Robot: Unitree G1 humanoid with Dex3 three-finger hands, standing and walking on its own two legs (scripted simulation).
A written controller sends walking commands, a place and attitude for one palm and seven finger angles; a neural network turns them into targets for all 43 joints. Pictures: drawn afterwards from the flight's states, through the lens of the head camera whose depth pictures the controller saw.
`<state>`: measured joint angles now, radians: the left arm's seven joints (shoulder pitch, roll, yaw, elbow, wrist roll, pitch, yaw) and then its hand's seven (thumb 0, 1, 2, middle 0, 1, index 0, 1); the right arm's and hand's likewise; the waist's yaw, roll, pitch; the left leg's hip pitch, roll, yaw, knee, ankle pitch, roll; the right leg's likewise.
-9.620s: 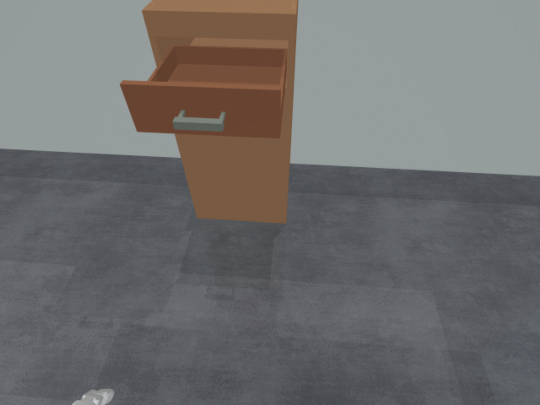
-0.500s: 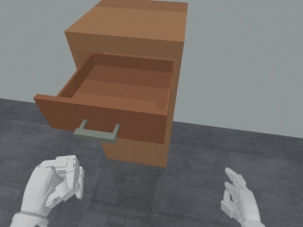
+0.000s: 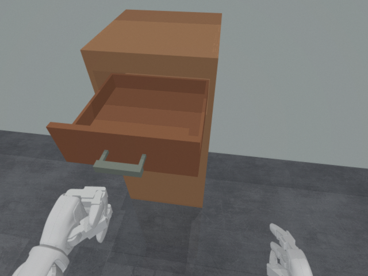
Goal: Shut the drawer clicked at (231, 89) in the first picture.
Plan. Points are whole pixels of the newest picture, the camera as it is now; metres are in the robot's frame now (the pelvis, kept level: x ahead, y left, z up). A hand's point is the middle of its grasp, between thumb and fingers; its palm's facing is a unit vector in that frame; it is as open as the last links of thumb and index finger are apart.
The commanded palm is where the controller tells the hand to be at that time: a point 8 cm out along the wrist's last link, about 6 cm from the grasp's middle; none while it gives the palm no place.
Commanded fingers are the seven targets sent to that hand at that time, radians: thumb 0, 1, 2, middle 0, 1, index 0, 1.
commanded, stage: raise the hand and make a fist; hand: left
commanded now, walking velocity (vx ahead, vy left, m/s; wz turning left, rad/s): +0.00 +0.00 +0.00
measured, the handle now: (121, 162) +0.38 +0.20 +0.03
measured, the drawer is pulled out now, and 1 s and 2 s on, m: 0.29 0.29 0.29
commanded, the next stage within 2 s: bring the fist close to the handle in 0.12 s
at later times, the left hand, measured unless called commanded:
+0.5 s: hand (101, 217) +0.20 +0.17 +0.10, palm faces +0.02 -1.00 -0.10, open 3.3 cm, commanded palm +0.18 +0.22 +0.10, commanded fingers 0.00 0.90 0.90 -1.40 -1.60 -1.40 -1.60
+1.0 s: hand (116, 212) +0.24 +0.17 +0.04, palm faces -0.08 -1.00 -0.04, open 3.3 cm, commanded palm +0.22 +0.22 +0.05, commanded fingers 0.00 0.90 0.90 -1.40 -1.60 -1.40 -1.60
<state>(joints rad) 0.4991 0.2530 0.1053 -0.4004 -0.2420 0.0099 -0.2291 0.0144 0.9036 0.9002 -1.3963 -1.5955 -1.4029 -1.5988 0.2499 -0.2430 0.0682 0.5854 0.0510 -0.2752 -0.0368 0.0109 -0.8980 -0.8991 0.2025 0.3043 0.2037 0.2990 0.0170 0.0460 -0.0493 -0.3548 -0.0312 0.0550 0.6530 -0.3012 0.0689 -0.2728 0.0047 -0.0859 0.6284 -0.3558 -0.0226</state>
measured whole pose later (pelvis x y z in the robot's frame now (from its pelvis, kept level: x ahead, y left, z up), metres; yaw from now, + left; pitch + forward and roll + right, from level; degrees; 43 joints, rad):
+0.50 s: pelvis +0.00 -0.04 +0.00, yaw +1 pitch +1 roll -1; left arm 0.39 0.29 0.26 -0.11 -0.32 -0.16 -0.34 0.02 0.90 0.90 -1.40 -1.60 -1.40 -1.60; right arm 0.21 -0.28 0.05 0.64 0.05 -0.34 -0.07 0.01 -0.90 -0.90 0.20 0.30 0.20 0.30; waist 0.03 0.06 -0.04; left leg -0.38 0.01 0.01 0.67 -0.31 0.01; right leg -0.28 0.05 -0.13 0.62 -0.36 -0.08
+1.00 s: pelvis +0.01 -0.02 -0.01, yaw +0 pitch +7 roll -1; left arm 0.30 0.24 0.19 0.07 -0.29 -0.31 -0.35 0.02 0.90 0.90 -1.40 -1.60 -1.40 -1.60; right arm 0.24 -0.27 0.02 0.62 0.03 -0.29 -0.05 0.01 -0.90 -0.90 0.20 0.30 0.20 0.30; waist -0.01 0.04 -0.05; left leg -0.54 -0.01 0.04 0.78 -0.35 0.04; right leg -0.46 0.03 -0.10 0.75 -0.41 -0.05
